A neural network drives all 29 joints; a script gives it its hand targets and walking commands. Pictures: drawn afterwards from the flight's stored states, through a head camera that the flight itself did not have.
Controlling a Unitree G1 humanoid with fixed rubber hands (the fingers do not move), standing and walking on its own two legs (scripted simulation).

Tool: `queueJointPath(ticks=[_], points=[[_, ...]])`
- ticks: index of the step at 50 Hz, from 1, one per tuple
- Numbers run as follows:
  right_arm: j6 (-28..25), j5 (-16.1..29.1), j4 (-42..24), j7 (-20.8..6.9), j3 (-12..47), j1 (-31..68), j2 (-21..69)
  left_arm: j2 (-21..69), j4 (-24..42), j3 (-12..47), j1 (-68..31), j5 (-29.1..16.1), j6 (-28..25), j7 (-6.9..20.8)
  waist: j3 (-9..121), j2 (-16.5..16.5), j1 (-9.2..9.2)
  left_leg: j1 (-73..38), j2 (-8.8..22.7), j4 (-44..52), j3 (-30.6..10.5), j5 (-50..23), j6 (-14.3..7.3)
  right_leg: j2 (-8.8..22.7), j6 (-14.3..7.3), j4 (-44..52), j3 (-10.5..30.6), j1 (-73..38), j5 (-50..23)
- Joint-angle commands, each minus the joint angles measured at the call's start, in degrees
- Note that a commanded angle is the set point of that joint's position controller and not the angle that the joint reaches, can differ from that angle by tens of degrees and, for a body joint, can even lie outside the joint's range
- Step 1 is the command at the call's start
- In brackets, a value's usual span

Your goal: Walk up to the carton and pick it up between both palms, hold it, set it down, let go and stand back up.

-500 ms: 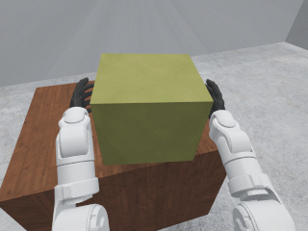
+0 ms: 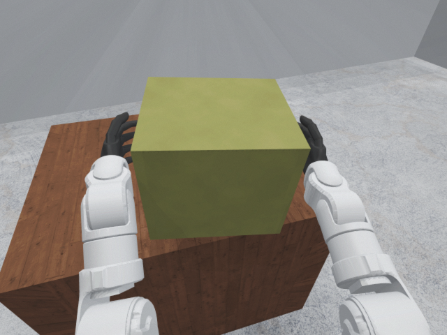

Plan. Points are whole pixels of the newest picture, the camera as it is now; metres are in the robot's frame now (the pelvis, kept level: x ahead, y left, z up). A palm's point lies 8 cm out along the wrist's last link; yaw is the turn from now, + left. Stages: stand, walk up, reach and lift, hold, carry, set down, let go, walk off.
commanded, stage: hold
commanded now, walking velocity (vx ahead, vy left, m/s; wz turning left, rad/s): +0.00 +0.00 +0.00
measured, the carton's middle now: (214, 156) +0.41 +0.01 +0.15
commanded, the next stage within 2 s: none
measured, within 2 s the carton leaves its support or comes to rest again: neither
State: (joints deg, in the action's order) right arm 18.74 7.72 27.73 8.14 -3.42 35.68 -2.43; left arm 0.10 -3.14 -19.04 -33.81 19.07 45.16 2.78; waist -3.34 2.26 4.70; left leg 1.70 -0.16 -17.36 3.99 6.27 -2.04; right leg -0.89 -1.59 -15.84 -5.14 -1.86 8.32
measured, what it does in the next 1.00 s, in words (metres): stands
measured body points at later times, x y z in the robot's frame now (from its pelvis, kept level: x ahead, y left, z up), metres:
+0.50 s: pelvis +0.00 +0.00 +0.00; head -0.05 +0.02 +0.45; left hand +0.37 +0.18 +0.19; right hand +0.37 -0.16 +0.17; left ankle +0.05 +0.09 -0.75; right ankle +0.02 -0.10 -0.75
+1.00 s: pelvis +0.00 +0.00 +0.00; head -0.05 +0.02 +0.45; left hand +0.37 +0.18 +0.20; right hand +0.37 -0.15 +0.18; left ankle +0.05 +0.09 -0.75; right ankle +0.02 -0.10 -0.75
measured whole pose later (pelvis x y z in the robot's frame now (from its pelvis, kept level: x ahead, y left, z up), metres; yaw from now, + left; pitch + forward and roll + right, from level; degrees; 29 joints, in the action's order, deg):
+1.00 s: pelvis +0.00 +0.00 +0.00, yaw +0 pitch -10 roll -1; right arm 19.0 7.5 28.1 8.5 -3.8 36.1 -1.8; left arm 0.0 -3.2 -19.5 -34.1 19.6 45.4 3.2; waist -3.5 2.8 4.8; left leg 1.4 -0.2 -17.4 3.6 6.2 -1.9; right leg -0.9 -1.7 -16.1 -5.5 -2.3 8.4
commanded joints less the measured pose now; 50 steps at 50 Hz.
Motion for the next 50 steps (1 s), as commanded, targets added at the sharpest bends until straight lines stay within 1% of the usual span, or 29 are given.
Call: queueJointPath(ticks=[1,4,6,8,9,10,11,12,13,14,15,17,18,19,22,27,29,30,31,34,35,37,40,41,42,44,45,46,50], points=[[-4.4,5.6,-19.4,-6.5,20.5,43.6,26.4,23.6,9.9,26.9,-36.8,-11.0,-4.9,8.4,25.2,-4.5,0.29,-11.8,-0.3,-0.6,-1.6,-12.0,2.0,-0.5,2.7,2.0,0.6,-0.2,-9.4],[-3.8,4.8,-16.9,-7.2,18.8,40.9,25.8,23.5,10.9,27.3,-36.4,-10.7,-4.4,8.2,23.4,-4.7,0.88,-11.7,0.3,0.9,-1.7,-8.7,2.1,-0.8,2.1,2.4,0.3,1.5,-5.6],[-3.8,4.6,-16.9,-7.3,18.4,40.8,25.5,23.6,10.7,27.6,-35.9,-10.5,-4.1,8.4,22.8,-5.0,1.1,-11.4,0.5,0.8,-1.6,-8.9,2.2,-0.5,2.2,2.5,0.4,1.3,-6.0],[-3.8,4.6,-17.6,-7.3,18.4,42.1,25.6,23.5,9.3,26.8,-35.5,-10.3,-3.8,8.7,22.0,-4.0,0.69,-10.7,0.2,0.9,-1.6,-8.3,1.7,-0.4,2.4,2.6,0.5,0.8,-5.8],[-3.9,4.5,-17.8,-7.2,18.2,41.9,25.6,23.4,9.8,27.1,-35.6,-10.6,-3.9,8.8,22.8,-4.0,1.06,-10.8,0.1,0.9,-1.6,-8.2,1.8,-0.4,2.6,2.6,0.5,0.6,-6.0],[-3.6,4.1,-16.3,-7.2,18.0,42.1,25.4,23.0,8.0,26.4,-35.6,-10.0,-3.8,9.0,20.8,-4.0,0.91,-10.5,0.2,1.2,-1.7,-7.1,1.6,-0.2,2.5,2.8,0.6,1.1,-5.1],[-3.8,4.0,-17.6,-7.2,18.0,42.9,25.9,23.4,8.8,26.3,-36.6,-10.4,-4.0,9.1,22.2,-3.5,0.57,-10.1,0.1,1.3,-1.3,-6.5,1.3,-0.3,2.7,2.7,0.6,0.5,-4.9],[-3.9,4.2,-17.8,-7.3,18.2,42.2,26.2,24.0,10.3,27.3,-36.7,-10.9,-4.2,8.9,23.1,-4.0,0.88,-10.1,0.2,1.3,-1.5,-7.5,1.7,-0.5,2.5,2.2,0.3,0.2,-5.9],[-4.0,4.2,-17.7,-7.2,18.0,43.2,25.6,23.3,8.1,26.2,-36.2,-10.2,-4.1,8.9,21.9,-4.2,0.65,-10.0,0.0,1.2,-1.4,-6.8,1.5,-0.2,2.6,2.6,0.6,0.7,-5.4],[-4.1,4.3,-18.1,-7.2,18.1,43.2,26.0,23.6,9.0,26.5,-36.2,-10.4,-4.2,8.9,22.9,-3.9,0.65,-10.3,0.1,0.9,-1.5,-7.9,1.5,-0.4,2.7,2.6,0.4,0.2,-6.1],[-4.0,4.2,-16.9,-7.2,17.8,42.6,25.4,23.5,7.8,26.3,-35.4,-9.9,-3.9,8.8,21.7,-4.8,0.59,-10.2,0.3,1.1,-1.6,-7.6,1.7,-0.4,2.4,2.4,0.4,0.4,-5.5],[-4.0,3.9,-16.5,-7.3,17.9,43.1,25.6,23.4,8.1,26.1,-36.7,-10.1,-4.0,9.0,21.4,-4.2,0.69,-10.3,0.3,1.1,-1.3,-7.7,1.8,-0.4,2.4,2.5,0.4,0.8,-5.4],[-4.2,4.4,-17.2,-7.4,18.2,42.4,25.8,23.9,10.3,26.9,-36.8,-10.7,-4.2,8.8,24.0,-4.3,0.94,-11.2,0.4,1.0,-1.5,-8.4,2.0,-0.7,2.4,2.2,0.2,0.2,-5.9],[-4.2,4.2,-17.5,-7.4,17.9,43.2,25.8,23.7,9.5,26.8,-37.7,-10.5,-4.3,8.8,23.6,-4.7,1.03,-11.3,0.3,0.7,-1.5,-8.3,2.1,-0.5,2.5,2.3,0.3,0.7,-5.9],[-4.0,3.9,-16.3,-7.5,18.0,43.4,25.6,22.9,8.1,25.3,-36.9,-9.8,-4.1,8.7,22.2,-3.7,-0.03,-9.8,0.2,1.3,-1.3,-6.9,1.5,-0.4,2.5,2.6,0.4,0.3,-4.6],[-4.6,4.4,-18.9,-7.5,18.7,43.9,26.6,24.2,10.3,27.4,-37.9,-11.1,-4.7,8.3,25.6,-4.4,0.56,-10.7,0.3,0.7,-1.6,-8.9,1.8,-0.8,2.5,2.1,0.3,-0.3,-6.6],[-4.7,4.0,-18.8,-7.3,18.6,44.6,26.6,23.9,8.4,26.8,-37.5,-10.9,-4.7,8.3,25.1,-3.6,0.57,-10.9,0.0,0.4,-1.4,-8.5,1.4,-0.3,2.7,2.2,0.6,0.0,-6.8],[-4.5,3.8,-18.2,-7.1,18.4,43.8,26.1,23.0,7.1,25.9,-36.3,-10.4,-4.5,8.6,23.8,-2.5,0.64,-10.5,-0.2,0.5,-1.3,-7.6,1.1,-0.2,2.9,2.6,0.8,0.0,-6.9],[-4.0,3.3,-16.0,-6.9,18.1,43.5,26.3,21.9,5.6,24.1,-36.3,-9.3,-4.4,9.0,21.2,-2.2,-0.09,-8.7,-0.4,1.2,-1.1,-5.4,0.5,0.2,3.2,2.8,0.8,-0.4,-5.6],[-3.8,2.4,-13.5,-7.3,16.8,43.4,26.3,22.1,4.5,22.8,-37.3,-8.4,-4.0,9.5,19.5,-2.4,-0.41,-6.6,0.0,3.1,-0.8,-0.9,0.0,0.4,2.9,2.9,1.0,0.0,-0.9],[-4.4,2.9,-14.8,-7.6,17.1,43.5,26.7,23.2,6.6,24.1,-37.6,-9.3,-4.3,9.4,21.3,-3.1,-0.29,-6.7,0.1,3.0,-0.8,-1.9,0.3,0.1,2.7,2.4,0.7,-0.1,-1.7],[-5.0,3.8,-16.8,-7.5,18.3,43.4,27.0,23.8,9.3,26.1,-37.6,-10.3,-4.8,8.8,24.9,-4.0,0.27,-9.8,0.2,1.0,-1.2,-8.5,1.1,-0.5,2.5,1.9,0.5,-0.8,-7.1],[-5.2,5.2,-19.5,-6.8,19.6,44.4,26.9,24.0,9.7,27.5,-37.3,-11.2,-4.9,8.5,26.9,-4.5,0.88,-12.3,-0.4,-0.9,-1.3,-12.8,1.9,-0.7,2.9,1.8,0.5,-0.8,-10.6],[-5.0,5.5,-20.0,-6.4,20.0,43.8,26.8,23.3,9.1,27.1,-36.3,-11.0,-4.9,8.7,26.7,-4.1,1.06,-11.9,-0.7,-1.2,-1.3,-12.8,1.8,-0.3,3.2,1.9,0.6,-1.5,-11.5],[-4.5,4.7,-18.0,-6.2,19.1,43.6,26.2,22.7,6.9,26.0,-35.9,-10.2,-4.5,9.0,23.5,-3.9,0.89,-11.0,-0.6,-0.4,-1.4,-10.3,1.6,-0.1,3.1,2.1,0.7,-0.8,-9.5],[-4.0,4.5,-17.3,-6.3,18.6,42.2,26.4,23.0,8.3,25.8,-35.6,-9.9,-4.2,9.2,22.9,-4.0,0.84,-9.7,-0.3,0.7,-1.4,-8.0,1.5,-0.1,3.0,2.2,0.8,-0.7,-7.3],[-3.7,3.7,-15.5,-6.3,17.7,42.2,26.1,22.3,7.1,24.9,-36.5,-9.4,-4.1,9.4,20.3,-3.6,0.8,-8.3,-0.3,1.4,-1.3,-5.9,1.3,0.1,3.1,2.6,0.5,-0.4,-5.0],[-3.7,3.7,-15.9,-6.5,17.7,42.0,26.2,22.7,7.2,24.5,-36.2,-9.1,-4.0,9.5,20.8,-3.7,0.49,-8.2,-0.2,1.8,-1.1,-5.3,1.2,0.1,3.0,2.5,0.6,-1.0,-4.8],[-4.1,4.2,-16.8,-6.9,17.9,43.0,25.7,23.0,8.0,25.1,-36.4,-9.4,-4.0,9.5,22.2,-4.3,0.47,-10.0,0.0,1.3,-1.2,-7.0,1.5,-0.3,2.7,2.4,0.4,-0.2,-5.4]])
